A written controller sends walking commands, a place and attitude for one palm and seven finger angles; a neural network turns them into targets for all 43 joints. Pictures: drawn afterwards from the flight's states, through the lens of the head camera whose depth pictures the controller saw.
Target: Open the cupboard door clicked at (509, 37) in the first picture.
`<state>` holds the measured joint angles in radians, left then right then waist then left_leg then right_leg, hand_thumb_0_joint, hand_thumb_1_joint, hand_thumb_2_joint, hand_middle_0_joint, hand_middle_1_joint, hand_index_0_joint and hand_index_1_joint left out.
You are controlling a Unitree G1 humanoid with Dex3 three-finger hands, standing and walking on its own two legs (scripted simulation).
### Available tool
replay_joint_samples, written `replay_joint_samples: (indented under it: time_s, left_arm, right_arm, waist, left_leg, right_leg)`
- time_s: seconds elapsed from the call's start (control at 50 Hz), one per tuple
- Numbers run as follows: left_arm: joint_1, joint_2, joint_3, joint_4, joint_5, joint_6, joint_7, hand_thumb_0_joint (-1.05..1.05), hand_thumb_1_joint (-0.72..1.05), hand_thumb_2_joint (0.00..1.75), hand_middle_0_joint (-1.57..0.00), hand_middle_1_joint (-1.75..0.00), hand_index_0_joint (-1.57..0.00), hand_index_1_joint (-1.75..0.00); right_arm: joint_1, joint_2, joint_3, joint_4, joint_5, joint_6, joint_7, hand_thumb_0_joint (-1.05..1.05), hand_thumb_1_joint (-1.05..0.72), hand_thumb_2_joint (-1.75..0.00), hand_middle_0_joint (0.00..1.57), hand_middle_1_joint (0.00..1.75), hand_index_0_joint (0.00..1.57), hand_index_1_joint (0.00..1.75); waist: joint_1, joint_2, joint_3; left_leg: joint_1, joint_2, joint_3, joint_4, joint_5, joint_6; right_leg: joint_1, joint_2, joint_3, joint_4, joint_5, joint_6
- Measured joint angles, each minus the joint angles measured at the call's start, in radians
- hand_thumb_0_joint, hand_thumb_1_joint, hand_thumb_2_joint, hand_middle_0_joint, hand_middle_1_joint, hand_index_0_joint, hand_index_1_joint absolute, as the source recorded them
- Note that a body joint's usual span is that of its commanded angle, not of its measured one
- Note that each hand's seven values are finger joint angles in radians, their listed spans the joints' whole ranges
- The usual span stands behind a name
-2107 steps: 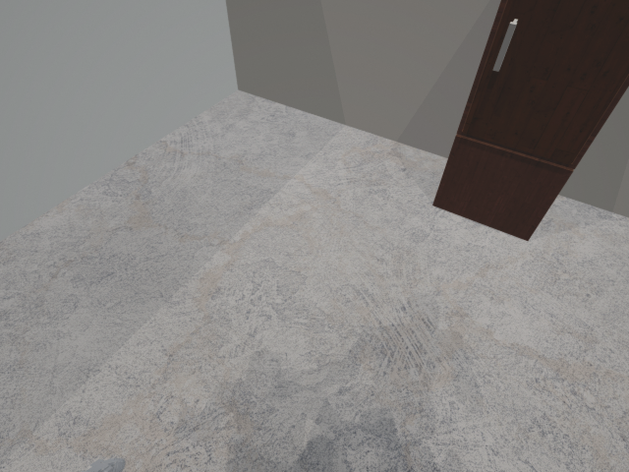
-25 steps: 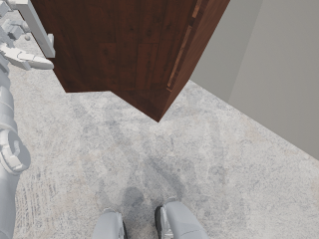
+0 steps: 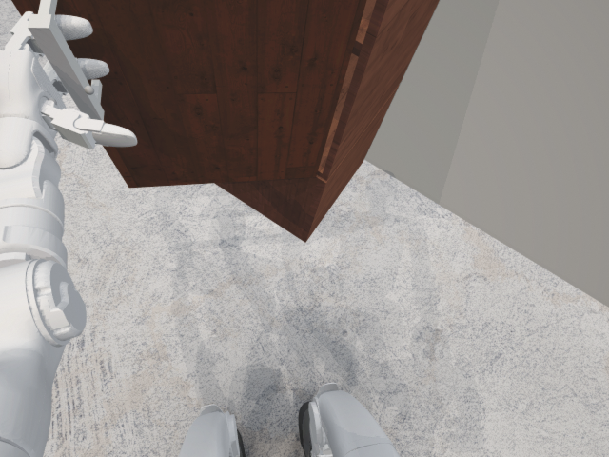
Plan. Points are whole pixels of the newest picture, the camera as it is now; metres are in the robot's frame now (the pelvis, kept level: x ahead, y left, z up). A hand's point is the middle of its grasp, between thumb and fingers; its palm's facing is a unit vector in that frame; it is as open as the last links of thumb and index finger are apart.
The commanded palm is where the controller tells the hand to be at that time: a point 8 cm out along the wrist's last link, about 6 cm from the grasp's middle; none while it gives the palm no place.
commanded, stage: slide the fingers in behind the handle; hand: left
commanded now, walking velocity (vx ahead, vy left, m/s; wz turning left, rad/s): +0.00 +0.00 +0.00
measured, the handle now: (74, 62) +0.60 +0.21 +0.08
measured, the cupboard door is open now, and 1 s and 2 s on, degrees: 41 41 65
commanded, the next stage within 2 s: close the thumb around the handle in 0.44 s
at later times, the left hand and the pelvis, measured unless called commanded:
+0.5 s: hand (89, 89) +0.55 +0.19 +0.08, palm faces +0.00 -1.00 -0.01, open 14.0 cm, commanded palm +0.53 +0.23 +0.07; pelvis -0.01 +0.00 -0.01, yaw +0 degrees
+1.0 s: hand (83, 90) +0.55 +0.19 +0.08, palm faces +0.00 -1.00 +0.00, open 8.3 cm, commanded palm +0.53 +0.23 +0.07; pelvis +0.00 +0.01 +0.00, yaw +0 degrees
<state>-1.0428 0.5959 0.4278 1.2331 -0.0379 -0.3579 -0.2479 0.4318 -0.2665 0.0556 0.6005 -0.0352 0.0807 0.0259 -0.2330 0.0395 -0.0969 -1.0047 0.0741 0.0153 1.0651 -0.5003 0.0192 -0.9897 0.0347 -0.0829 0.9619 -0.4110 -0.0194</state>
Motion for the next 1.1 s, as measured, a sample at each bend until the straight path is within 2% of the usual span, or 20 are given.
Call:
replay_joint_samples:
  time_s: [0.32,0.56,0.66,0.82,1.1]
  left_arm:
    - [-0.047,0.023,-0.017,0.043,0.000,-0.005,0.000,-0.01,-0.50,0.30,-0.31,-1.20,-0.31,-1.20]
    - [-0.061,0.040,0.001,0.049,0.010,0.007,0.003,-0.01,-0.50,0.30,-0.31,-1.20,-0.31,-1.20]
    - [-0.043,0.029,-0.002,0.024,0.000,-0.001,-0.001,-0.01,-0.45,0.32,-0.31,-1.21,-0.31,-1.21]
    - [-0.018,0.010,-0.007,0.015,-0.006,-0.001,0.001,-0.01,-0.16,0.44,-0.33,-1.24,-0.33,-1.24]
    - [-0.021,-0.004,-0.015,0.022,0.000,-0.008,0.014,0.00,0.58,0.76,-0.38,-1.32,-0.38,-1.32]
  right_arm:
    - [-0.010,-0.004,0.004,0.013,0.000,-0.023,-0.007,0.00,-0.91,-0.90,0.20,0.30,0.20,0.30]
    - [0.002,-0.005,0.009,0.013,-0.004,-0.023,-0.007,0.00,-0.91,-0.90,0.20,0.30,0.20,0.30]
    - [0.012,-0.001,0.006,0.018,-0.006,-0.020,-0.003,0.00,-0.91,-0.90,0.20,0.30,0.20,0.30]
    - [0.015,0.003,0.004,0.019,-0.006,-0.012,0.001,0.00,-0.91,-0.90,0.20,0.30,0.20,0.30]
    - [-0.008,0.002,0.002,0.012,-0.008,-0.011,0.000,0.00,-0.91,-0.90,0.20,0.30,0.20,0.30]
  waist:
    - [-0.006,-0.001,0.006]
    - [-0.017,0.001,0.006]
    - [-0.011,0.001,0.003]
    - [-0.004,0.001,-0.005]
    - [-0.004,0.000,-0.005]
  left_leg:
    - [-0.032,-0.004,-0.008,0.020,0.006,-0.001]
    - [-0.047,-0.003,-0.004,0.029,0.001,0.005]
    - [-0.042,-0.004,-0.001,0.024,-0.001,0.007]
    - [-0.020,-0.007,0.000,0.013,-0.004,0.010]
    - [-0.020,-0.011,-0.002,0.020,-0.009,0.013]
  right_leg:
    - [-0.030,-0.005,-0.007,0.021,0.002,-0.003]
    - [-0.044,-0.003,-0.002,0.025,0.002,0.004]
    - [-0.039,-0.004,0.002,0.019,0.002,0.007]
    - [-0.015,-0.005,0.003,0.003,0.001,0.011]
    - [-0.013,-0.008,0.002,0.009,-0.005,0.014]
